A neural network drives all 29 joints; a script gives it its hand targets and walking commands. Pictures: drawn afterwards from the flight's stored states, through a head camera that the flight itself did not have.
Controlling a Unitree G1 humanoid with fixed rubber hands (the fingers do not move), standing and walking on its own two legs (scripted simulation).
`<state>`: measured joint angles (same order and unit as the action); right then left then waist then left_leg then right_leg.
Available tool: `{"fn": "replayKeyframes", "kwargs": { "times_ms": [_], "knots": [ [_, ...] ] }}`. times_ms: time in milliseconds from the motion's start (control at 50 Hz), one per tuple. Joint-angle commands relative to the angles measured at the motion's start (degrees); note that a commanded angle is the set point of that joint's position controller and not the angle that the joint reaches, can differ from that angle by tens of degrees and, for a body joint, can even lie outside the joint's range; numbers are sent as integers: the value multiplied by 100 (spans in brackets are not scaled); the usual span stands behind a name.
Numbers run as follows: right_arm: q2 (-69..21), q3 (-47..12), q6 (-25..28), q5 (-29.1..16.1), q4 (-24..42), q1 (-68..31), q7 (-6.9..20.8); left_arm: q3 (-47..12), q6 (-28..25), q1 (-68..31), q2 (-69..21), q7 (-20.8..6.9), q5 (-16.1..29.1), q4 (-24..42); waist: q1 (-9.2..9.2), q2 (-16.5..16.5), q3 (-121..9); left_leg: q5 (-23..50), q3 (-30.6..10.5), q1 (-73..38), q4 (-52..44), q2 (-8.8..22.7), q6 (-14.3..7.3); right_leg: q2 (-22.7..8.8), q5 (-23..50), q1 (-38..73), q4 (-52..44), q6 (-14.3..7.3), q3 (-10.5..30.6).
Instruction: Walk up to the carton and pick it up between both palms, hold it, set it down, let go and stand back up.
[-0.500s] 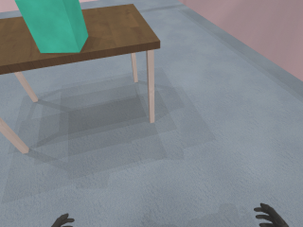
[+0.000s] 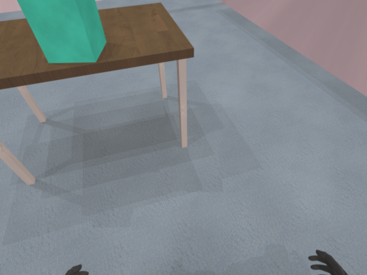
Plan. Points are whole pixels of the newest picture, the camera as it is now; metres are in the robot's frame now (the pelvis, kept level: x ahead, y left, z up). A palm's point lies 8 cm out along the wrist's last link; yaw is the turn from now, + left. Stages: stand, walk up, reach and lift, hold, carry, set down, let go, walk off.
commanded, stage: stand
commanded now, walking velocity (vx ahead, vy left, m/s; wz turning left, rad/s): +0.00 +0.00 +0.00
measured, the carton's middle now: (68, 24) +1.05 +0.51 +0.11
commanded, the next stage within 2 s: none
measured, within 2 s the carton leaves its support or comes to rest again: neither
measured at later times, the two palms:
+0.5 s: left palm out of the picture +0.10 +0.29 -0.10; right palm out of the picture +0.11 -0.31 -0.08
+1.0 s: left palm out of the picture +0.09 +0.29 -0.10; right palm out of the picture +0.11 -0.30 -0.08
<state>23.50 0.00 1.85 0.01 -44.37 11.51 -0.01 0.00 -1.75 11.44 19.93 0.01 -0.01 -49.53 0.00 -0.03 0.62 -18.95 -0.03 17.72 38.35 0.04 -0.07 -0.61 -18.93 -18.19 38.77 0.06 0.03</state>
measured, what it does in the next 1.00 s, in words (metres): stands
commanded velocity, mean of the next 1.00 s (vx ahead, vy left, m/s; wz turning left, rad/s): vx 0.00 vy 0.00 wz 0.00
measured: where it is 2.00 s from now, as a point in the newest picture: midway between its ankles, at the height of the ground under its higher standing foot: outside the picture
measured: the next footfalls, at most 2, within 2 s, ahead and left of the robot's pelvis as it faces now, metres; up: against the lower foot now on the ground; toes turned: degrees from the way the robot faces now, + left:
none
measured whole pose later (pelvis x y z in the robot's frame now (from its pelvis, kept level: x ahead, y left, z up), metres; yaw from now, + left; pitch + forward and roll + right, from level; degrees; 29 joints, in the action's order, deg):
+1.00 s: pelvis +0.00 +0.00 +0.01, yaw +0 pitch -1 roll +0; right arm 22.9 0.0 1.8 0.0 -47.1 11.5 0.0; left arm 0.0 -2.0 11.4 19.9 -0.1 0.0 -51.7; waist 0.0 0.0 0.6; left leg -16.9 0.0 17.6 35.1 0.0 0.1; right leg -0.6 -17.0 -18.2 35.7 0.0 0.0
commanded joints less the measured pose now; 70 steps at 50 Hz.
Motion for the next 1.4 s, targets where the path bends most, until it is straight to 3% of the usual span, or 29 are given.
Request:
{"fn": "replayKeyframes", "kwargs": {
  "times_ms": [0, 280, 300, 400, 460, 540, 580, 620, 700, 720, 740, 760, 820, 880, 900, 940, 980, 1040, 1100, 1140, 1160, 1180, 1200, 1220, 1280, 1300, 1340, 1360, 1380],
  "knots": [
    [966, 252, 139, 75, -164, -501, -37, 288, -99, -563, 1246, -60, -88, -47, -63, -114, 22, 789, -782, -255, -1334, 666, -386, -434, 759, 107, -1110, -392, 707],
    [919, 253, 145, 33, -289, -453, -36, 297, -123, -602, 1304, -27, -82, -109, -18, -120, -83, 1166, -613, -469, -1217, 627, -324, -561, 1204, 309, -1249, -422, 765],
    [951, 245, 122, 41, -209, -550, -32, 260, -98, -688, 1274, -26, -81, -102, 14, 12, -121, 1096, -597, -419, -1162, 637, -317, -556, 1196, 253, -1190, -430, 758],
    [1029, 256, 82, 61, -339, -422, -19, 300, -92, -504, 1338, -8, -80, -152, -11, -149, -46, 519, -695, -358, -1336, 647, -345, -476, 546, 173, -1267, -337, 749],
    [1008, 230, 106, 50, -350, -422, -22, 285, -70, -599, 1274, -17, -100, -162, -3, 67, 258, 382, -727, -116, -1517, 647, -348, -522, 623, 199, -1384, -405, 748],
    [955, 210, 127, 69, -367, -596, -2, 211, -71, -610, 1187, -33, -77, -218, -53, -182, 112, 676, -705, -359, -1427, 676, -355, -492, 794, 138, -1349, -358, 726],
    [902, 244, 112, 14, -390, -460, -13, 287, -92, -653, 1368, -13, -114, -203, 29, 109, -30, 791, -598, -387, -1345, 590, -265, -561, 766, 208, -1405, -367, 780],
    [893, 210, 114, 98, -430, -471, -15, 281, -103, -725, 1256, -11, -99, -169, -14, -116, 132, 553, -631, -339, -1474, 590, -335, -564, 588, 184, -1503, -378, 834],
    [970, 226, 104, 60, -377, -664, 3, 246, -67, -667, 1160, -43, -79, -229, -74, 34, 89, 314, -687, -201, -1557, 680, -307, -477, 337, 140, -1448, -342, 743],
    [997, 235, 117, 42, -401, -536, 4, 262, -68, -717, 1235, -55, -91, -202, -22, -235, 47, 288, -752, -220, -1571, 681, -314, -476, 299, 196, -1447, -381, 720],
    [991, 213, 126, 78, -413, -608, -17, 266, -59, -587, 1157, -56, -58, -224, -114, -270, 143, 226, -740, -180, -1655, 666, -305, -448, 423, 229, -1436, -335, 713],
    [913, 194, 122, 72, -435, -643, -25, 278, -66, -637, 1268, -55, -55, -212, -95, -27, 48, 359, -799, -214, -1658, 712, -326, -476, 375, 210, -1456, -366, 729],
    [791, 183, 133, 84, -420, -543, 1, 289, -110, -708, 1325, -32, -126, -221, -2, -243, -92, 538, -673, -414, -1569, 647, -303, -536, 588, 312, -1436, -387, 776],
    [938, 234, 150, 48, -443, -478, -13, 253, -117, -601, 1262, -44, -92, -255, -47, -16, -247, 1295, -626, -580, -1378, 628, -314, -571, 1190, 419, -1411, -386, 739],
    [996, 261, 168, 77, -406, -551, -18, 274, -129, -571, 1275, -34, -71, -267, -33, -162, -343, 1303, -613, -674, -1323, 668, -338, -548, 1216, 445, -1394, -341, 721],
    [976, 239, 145, 35, -531, -272, -16, 245, -112, -572, 1170, -26, -54, -264, -79, 96, -408, 1325, -641, -554, -1394, 685, -323, -555, 1313, 627, -1263, -363, 652],
    [1009, 263, 111, 61, -460, -560, -43, 232, -86, -589, 1227, -14, -48, -258, -78, -93, -233, 936, -591, -576, -1413, 682, -327, -535, 1010, 310, -1398, -342, 689],
    [923, 216, 137, 81, -528, -415, -25, 245, -85, -618, 1191, -19, -42, -256, -53, -157, -264, 1065, -643, -497, -1456, 694, -334, -562, 1101, 479, -1361, -355, 715],
    [802, 181, 106, 22, -446, -536, -24, 269, -82, -738, 1248, -20, -77, -256, 42, -21, -215, 979, -664, -529, -1522, 699, -303, -508, 974, 330, -1445, -338, 682],
    [918, 204, 105, 81, -476, -615, -27, 260, -72, -639, 1234, -14, -93, -274, -75, -169, -73, 772, -718, -352, -1638, 729, -342, -479, 920, 394, -1367, -335, 696],
    [936, 240, 120, 94, -459, -633, -31, 285, -85, -582, 1190, -35, -98, -263, -86, 21, -166, 600, -693, -425, -1636, 702, -313, -460, 722, 350, -1364, -288, 577],
    [892, 209, 114, 45, -489, -581, -9, 289, -74, -547, 1324, -15, -101, -318, -28, -151, -125, 756, -676, -483, -1620, 677, -326, -489, 645, 303, -1479, -325, 755],
    [857, 180, 137, 41, -507, -575, 4, 295, -80, -437, 1295, -32, -41, -320, -129, -242, -136, 717, -643, -470, -1556, 688, -324, -525, 602, 297, -1477, -335, 735],
    [841, 200, 109, 40, -535, -448, -12, 310, -76, -565, 1393, -42, -85, -308, -26, -268, -133, 728, -566, -466, -1463, 612, -299, -518, 620, 281, -1507, -364, 783],
    [1015, 233, 104, 72, -571, -450, -14, 302, -71, -603, 1350, -44, -91, -324, -32, 44, -167, 498, -617, -508, -1582, 669, -274, -538, 522, 273, -1521, -340, 759],
    [948, 222, 90, 44, -549, -492, -16, 239, -72, -725, 1211, -50, -63, -244, 24, -38, 0, 633, -650, -442, -1595, 631, -272, -486, 426, 118, -1463, -328, 673],
    [1018, 253, 106, 49, -568, -546, -11, 227, -78, -523, 1214, -60, -46, -323, -95, -135, 66, 411, -722, -315, -1595, 680, -289, -496, 355, 131, -1569, -337, 713],
    [907, 230, 123, 86, -576, -544, -14, 247, -89, -649, 1174, -55, -108, -324, 17, -36, 55, 353, -724, -337, -1651, 673, -298, -469, 359, 138, -1528, -330, 675],
    [979, 254, 103, 77, -542, -579, -28, 238, -76, -679, 1229, -60, -108, -313, -31, 15, -7, 396, -665, -380, -1572, 649, -285, -504, 317, 194, -1596, -333, 689]
  ]
}}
